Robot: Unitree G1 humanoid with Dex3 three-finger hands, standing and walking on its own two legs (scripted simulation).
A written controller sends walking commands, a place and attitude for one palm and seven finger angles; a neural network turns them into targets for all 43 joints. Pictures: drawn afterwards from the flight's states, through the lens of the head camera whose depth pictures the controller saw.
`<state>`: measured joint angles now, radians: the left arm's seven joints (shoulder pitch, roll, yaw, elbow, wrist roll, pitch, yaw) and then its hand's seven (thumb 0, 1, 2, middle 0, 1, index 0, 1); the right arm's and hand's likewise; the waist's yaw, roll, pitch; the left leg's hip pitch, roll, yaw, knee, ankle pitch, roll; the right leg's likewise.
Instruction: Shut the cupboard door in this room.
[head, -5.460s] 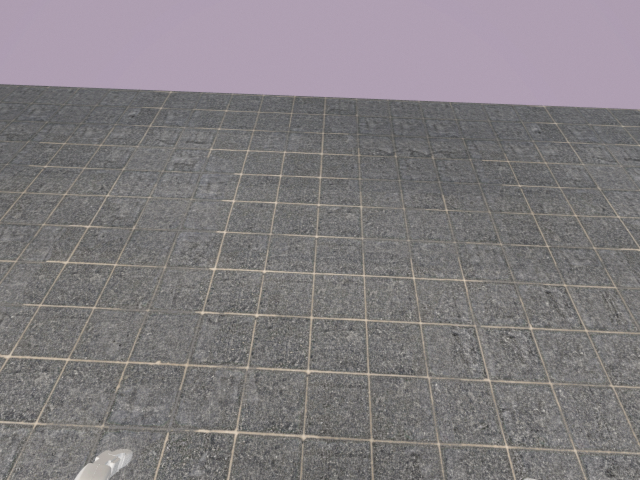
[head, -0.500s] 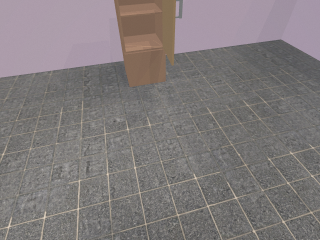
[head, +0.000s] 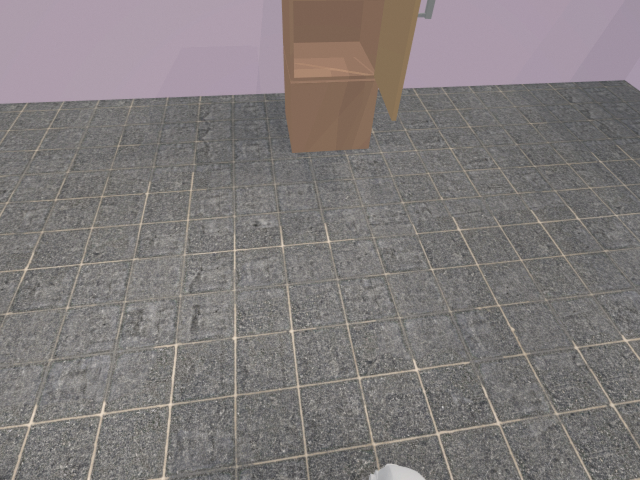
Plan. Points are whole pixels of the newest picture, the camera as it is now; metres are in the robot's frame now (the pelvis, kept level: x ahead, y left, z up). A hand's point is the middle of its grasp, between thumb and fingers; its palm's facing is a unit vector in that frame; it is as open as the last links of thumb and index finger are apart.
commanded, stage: turn or walk to find it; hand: left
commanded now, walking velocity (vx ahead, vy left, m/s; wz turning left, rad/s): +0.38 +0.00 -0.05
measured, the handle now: out of the picture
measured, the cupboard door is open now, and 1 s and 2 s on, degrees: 87 87 87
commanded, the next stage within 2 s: stand and wait in 1.06 s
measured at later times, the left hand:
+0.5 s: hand out of the picture +0.14 +0.12 -0.16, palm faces +0.08 -0.97 -0.23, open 7.2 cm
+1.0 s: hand (224, 333) +0.39 +0.19 -0.18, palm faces +0.08 -0.98 -0.18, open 7.4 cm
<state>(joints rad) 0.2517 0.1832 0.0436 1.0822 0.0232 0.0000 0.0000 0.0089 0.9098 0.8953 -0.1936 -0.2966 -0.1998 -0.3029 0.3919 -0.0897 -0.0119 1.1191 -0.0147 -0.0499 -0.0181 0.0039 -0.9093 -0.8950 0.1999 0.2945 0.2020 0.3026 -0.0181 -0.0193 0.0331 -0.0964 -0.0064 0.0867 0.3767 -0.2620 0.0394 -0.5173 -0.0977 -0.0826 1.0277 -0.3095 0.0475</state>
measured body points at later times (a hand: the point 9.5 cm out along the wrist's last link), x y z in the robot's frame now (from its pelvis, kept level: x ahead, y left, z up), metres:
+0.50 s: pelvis +0.17 -0.06 +0.00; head +0.18 -0.08 +0.45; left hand +0.14 +0.17 -0.15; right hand +0.22 -0.31 -0.16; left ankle +0.20 +0.11 -0.66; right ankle +0.14 -0.12 -0.74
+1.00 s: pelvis +0.37 +0.01 -0.01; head +0.39 +0.02 +0.44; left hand +0.39 +0.24 -0.17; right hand +0.45 -0.23 -0.15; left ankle +0.38 +0.09 -0.74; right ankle +0.37 -0.13 -0.67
